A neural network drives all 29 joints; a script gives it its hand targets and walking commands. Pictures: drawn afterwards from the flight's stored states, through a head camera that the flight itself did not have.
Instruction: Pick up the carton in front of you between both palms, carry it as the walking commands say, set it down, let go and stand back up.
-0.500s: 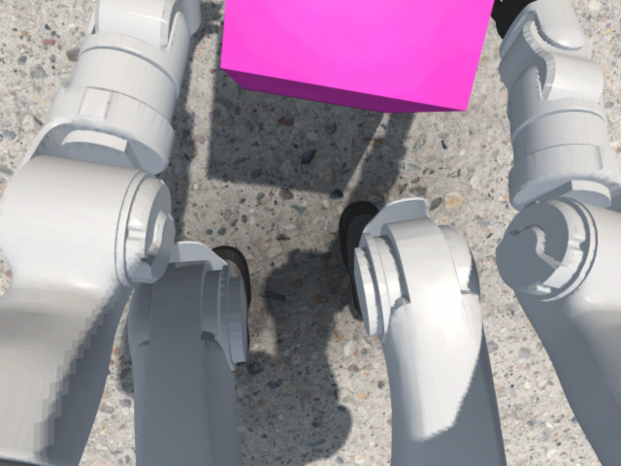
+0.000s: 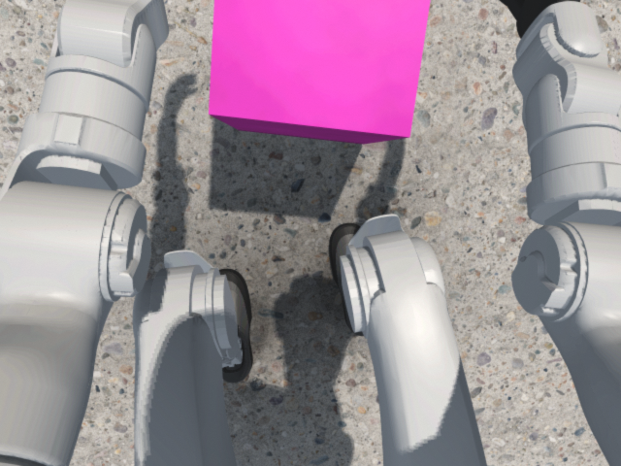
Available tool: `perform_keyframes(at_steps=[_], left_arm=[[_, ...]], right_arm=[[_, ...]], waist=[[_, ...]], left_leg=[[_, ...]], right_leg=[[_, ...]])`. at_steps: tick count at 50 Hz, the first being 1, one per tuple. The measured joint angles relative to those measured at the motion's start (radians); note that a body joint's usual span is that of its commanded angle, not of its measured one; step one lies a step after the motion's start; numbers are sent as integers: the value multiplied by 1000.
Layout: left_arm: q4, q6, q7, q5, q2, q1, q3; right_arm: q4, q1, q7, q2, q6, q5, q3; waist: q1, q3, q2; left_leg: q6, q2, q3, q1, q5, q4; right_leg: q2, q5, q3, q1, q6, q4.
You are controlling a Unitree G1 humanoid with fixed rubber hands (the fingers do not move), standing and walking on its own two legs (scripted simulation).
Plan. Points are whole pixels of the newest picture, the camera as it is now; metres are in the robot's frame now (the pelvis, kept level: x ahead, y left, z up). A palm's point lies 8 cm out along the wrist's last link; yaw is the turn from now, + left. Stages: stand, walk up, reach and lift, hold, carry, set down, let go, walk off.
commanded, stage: set down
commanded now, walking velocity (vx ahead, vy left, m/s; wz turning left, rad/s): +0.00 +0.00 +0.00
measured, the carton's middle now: (313, 54) +0.53 -0.10 -0.29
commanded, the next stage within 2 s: let go in 0.76 s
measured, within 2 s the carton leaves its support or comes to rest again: neither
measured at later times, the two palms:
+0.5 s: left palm out of the picture +0.60 +0.07 +0.02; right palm out of the picture +0.50 -0.31 +0.03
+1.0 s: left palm out of the picture +0.55 +0.09 +0.15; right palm out of the picture +0.46 -0.30 +0.15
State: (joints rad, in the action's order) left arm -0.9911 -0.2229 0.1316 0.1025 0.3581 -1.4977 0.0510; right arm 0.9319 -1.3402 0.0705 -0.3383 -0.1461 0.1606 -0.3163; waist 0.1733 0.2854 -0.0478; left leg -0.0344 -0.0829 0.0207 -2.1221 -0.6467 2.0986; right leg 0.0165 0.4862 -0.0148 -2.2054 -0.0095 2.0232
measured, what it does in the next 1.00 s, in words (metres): rises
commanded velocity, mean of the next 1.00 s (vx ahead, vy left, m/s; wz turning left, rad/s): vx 0.00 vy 0.00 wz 0.00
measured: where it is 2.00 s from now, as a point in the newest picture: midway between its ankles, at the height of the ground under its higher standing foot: (295, 320)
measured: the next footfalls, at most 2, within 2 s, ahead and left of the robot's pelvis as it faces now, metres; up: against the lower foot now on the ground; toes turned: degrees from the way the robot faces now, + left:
none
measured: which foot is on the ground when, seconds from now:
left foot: down 0.00-1.00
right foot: down 0.00-1.00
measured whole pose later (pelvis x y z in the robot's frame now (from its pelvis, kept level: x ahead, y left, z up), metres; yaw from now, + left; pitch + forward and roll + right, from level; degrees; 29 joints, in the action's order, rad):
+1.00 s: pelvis +0.05 -0.01 +0.26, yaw +0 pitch +43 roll +2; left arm -0.76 -0.21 0.12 -0.13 0.14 -0.96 0.25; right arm 0.72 -0.83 -0.10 -0.24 -0.15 -0.08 -0.37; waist 0.12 -0.06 -0.04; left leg -0.04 -0.07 0.07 -1.42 -0.37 1.05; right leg 0.02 0.27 -0.04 -1.50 0.01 1.02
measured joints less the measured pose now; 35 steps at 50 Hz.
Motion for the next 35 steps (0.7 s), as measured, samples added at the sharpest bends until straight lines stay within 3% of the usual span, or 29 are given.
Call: perform_keyframes(at_steps=[8,23,35], left_arm=[[-72,6,-26,-66,-19,21,89],[94,-55,-32,-87,-48,153,83],[85,-35,-58,-116,-74,226,122]], right_arm=[[-17,54,-15,24,-21,-54,-26],[-142,180,-58,36,-79,-70,-68],[-149,252,-89,55,-62,-107,-89]], waist=[[0,-148,-10],[-9,-280,-3],[-18,-335,-10]], left_leg=[[8,8,-7,42,34,-158],[6,1,18,171,88,-420],[10,8,26,379,166,-699]], right_leg=[[13,-28,-16,40,-6,-150],[8,-63,-11,182,-1,-406],[11,-131,-22,393,0,-678]])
